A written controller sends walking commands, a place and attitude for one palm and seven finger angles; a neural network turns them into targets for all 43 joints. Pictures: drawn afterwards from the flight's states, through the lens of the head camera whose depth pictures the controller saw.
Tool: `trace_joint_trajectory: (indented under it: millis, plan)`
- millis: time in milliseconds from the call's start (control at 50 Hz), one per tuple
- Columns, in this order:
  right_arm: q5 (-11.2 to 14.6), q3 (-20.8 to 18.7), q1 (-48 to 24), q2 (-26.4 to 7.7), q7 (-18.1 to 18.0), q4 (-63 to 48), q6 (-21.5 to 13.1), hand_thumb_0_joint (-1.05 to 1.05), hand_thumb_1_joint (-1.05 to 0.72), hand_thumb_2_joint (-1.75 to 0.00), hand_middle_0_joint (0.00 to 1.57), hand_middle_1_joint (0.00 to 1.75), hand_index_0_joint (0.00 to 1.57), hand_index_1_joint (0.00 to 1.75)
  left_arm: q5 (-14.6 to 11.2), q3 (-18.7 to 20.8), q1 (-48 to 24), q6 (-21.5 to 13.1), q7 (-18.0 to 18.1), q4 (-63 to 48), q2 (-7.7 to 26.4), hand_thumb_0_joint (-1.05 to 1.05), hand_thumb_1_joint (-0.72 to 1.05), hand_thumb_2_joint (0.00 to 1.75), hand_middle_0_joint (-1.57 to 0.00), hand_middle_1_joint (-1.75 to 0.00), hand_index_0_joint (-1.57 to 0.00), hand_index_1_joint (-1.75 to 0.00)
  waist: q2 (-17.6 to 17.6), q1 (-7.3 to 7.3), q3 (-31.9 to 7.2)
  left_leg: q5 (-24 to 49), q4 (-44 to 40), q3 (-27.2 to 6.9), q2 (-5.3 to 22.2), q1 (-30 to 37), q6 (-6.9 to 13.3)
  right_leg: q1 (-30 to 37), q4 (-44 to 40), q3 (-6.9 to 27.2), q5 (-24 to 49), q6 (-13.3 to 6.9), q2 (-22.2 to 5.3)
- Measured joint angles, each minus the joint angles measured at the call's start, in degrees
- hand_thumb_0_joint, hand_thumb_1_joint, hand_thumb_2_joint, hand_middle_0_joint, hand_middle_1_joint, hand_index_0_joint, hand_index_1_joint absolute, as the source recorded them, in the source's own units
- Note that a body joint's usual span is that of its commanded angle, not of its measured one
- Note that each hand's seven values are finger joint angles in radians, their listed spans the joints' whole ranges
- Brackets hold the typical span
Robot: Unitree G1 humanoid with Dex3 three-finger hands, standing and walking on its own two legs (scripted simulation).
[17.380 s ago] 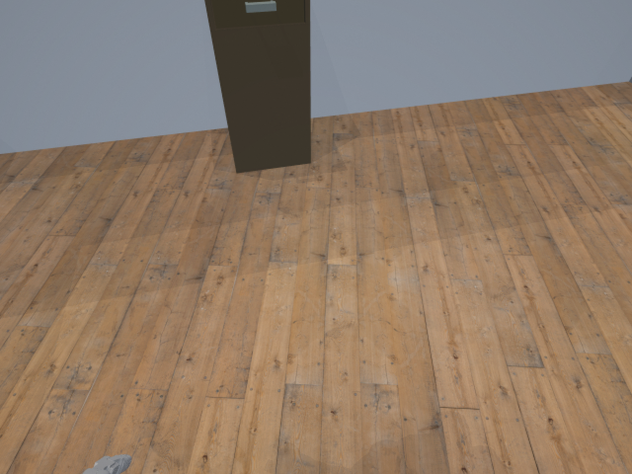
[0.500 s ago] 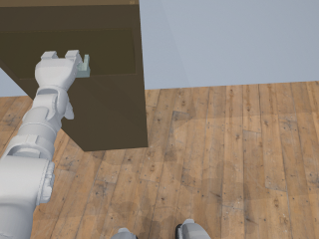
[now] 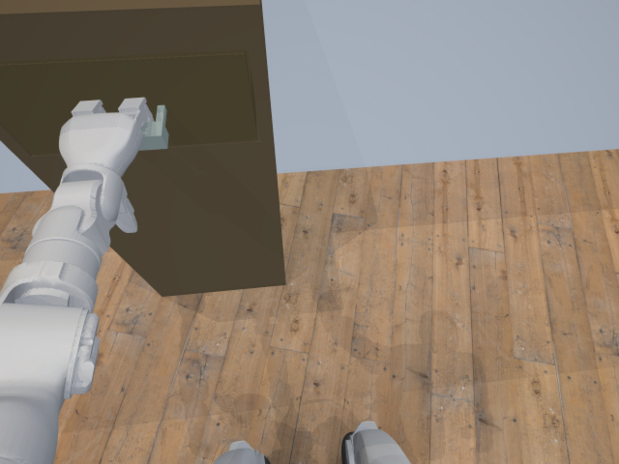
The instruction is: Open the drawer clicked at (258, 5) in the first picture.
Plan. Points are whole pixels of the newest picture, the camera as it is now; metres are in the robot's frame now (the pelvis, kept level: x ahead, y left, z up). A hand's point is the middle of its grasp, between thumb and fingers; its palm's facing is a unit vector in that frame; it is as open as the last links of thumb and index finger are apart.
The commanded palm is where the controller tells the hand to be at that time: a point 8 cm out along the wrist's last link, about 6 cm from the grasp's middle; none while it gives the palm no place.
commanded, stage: close the thumb around the handle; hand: left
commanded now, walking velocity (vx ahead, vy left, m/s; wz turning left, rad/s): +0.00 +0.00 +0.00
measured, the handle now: (124, 125) +0.57 +0.22 +0.05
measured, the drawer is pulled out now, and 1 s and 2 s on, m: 0.00 0.00 0.11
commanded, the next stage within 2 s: pull the drawer open in 0.78 s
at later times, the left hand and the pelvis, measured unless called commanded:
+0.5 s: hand (122, 166) +0.51 +0.22 +0.04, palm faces -0.06 -0.01 -1.00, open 9.1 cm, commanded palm +0.49 +0.22 +0.08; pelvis +0.00 +0.00 +0.00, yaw +0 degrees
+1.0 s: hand (124, 165) +0.51 +0.22 +0.04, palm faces -0.06 +0.00 -1.00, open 6.1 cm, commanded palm +0.48 +0.22 +0.08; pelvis +0.00 +0.00 +0.00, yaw +0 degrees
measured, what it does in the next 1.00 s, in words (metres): stands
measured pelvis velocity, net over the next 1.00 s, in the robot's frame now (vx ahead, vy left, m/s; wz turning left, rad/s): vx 0.00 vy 0.00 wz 0.00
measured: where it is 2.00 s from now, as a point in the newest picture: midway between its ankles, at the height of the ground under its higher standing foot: outside the picture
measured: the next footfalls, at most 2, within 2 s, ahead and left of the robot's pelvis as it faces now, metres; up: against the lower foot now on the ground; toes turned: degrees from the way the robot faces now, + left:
none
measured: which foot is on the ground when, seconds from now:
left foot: down 0.00-1.00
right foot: down 0.00-1.00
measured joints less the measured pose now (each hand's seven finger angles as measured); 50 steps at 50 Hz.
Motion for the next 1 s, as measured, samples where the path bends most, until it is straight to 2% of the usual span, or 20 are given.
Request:
trace_joint_trajectory:
  millis: [160,260,380,500,660,920,1000]
  plan:
    - [0.08,0.10,-0.92,-0.16,0.36,0.23,0.42,0.00,-0.90,-0.90,0.20,0.30,0.21,0.30,0.10,-0.41,-0.41,2.54,0.95,0.83,-1.15,0.00,-0.47,0.31,-0.31,-1.21,-0.32,-1.20,-0.15,-0.31,-0.18,0.03,-0.36,-0.06,-0.05,0.58,0.09,0.70,-0.57,-0.05,0.13,0.10,-0.02]
    - [0.28,0.29,-1.33,-0.03,0.20,-0.21,0.51,0.00,-0.90,-0.90,0.20,0.30,0.21,0.30,-0.26,-0.84,-0.71,3.61,0.17,1.43,-1.28,0.00,-0.35,0.36,-0.30,-1.21,-0.33,-1.21,-0.12,-0.47,0.06,0.22,-0.97,0.08,-0.04,1.43,0.11,1.50,-1.18,0.07,0.38,0.14,0.03]
    - [0.32,0.37,-1.08,0.15,-0.08,-0.67,0.51,0.00,-0.90,-0.90,0.20,0.30,0.21,0.30,-0.37,-0.92,-0.34,2.90,-0.92,1.01,-0.91,0.00,-0.10,0.47,-0.31,-1.22,-0.35,-1.24,-0.01,-0.29,0.11,0.34,-1.35,0.18,-0.06,1.83,0.07,1.79,-1.42,0.18,0.44,0.11,0.04]
    - [0.30,0.22,-0.64,0.29,-0.09,-0.30,0.34,0.00,-0.90,-0.90,0.20,0.30,0.21,0.30,-0.41,-1.24,-0.26,2.31,-0.30,0.84,-1.02,0.00,0.21,0.60,-0.34,-1.26,-0.36,-1.27,0.08,0.15,0.12,0.15,-1.13,-0.01,-0.08,1.67,-0.02,1.65,-1.07,0.02,0.12,0.04,0.01]
    - [0.19,0.15,-0.71,0.23,-0.01,0.15,0.18,0.00,-0.90,-0.90,0.20,0.30,0.21,0.30,-0.13,-1.48,-1.28,3.04,0.33,1.54,-1.06,0.00,0.63,0.79,-0.37,-1.31,-0.40,-1.32,0.02,0.03,0.07,0.15,-0.90,-0.42,-0.06,1.01,-0.20,1.11,-0.80,-0.35,-0.05,-0.16,0.03]
    - [0.47,0.38,-0.74,-0.21,-0.50,-0.31,0.09,0.00,-0.90,-0.90,0.20,0.30,0.21,0.30,-0.34,-1.93,-2.52,3.00,-0.40,2.84,-0.36,0.00,0.64,0.78,-0.35,-1.33,-0.38,-1.34,-0.15,-0.41,0.40,0.48,-0.98,-0.67,-0.04,0.78,-0.34,0.95,-0.82,-0.56,0.16,-0.32,0.06]
    - [0.32,0.10,-0.62,-0.16,-0.32,-0.54,0.26,0.00,-0.90,-0.90,0.20,0.30,0.21,0.30,-0.44,-1.06,-0.90,3.04,-0.85,1.15,-0.16,0.00,0.65,0.78,-0.34,-1.34,-0.37,-1.35,-0.12,-0.31,0.19,0.45,-1.19,-0.20,0.17,1.04,-0.33,0.94,-1.02,-0.09,0.34,-0.31,0.31]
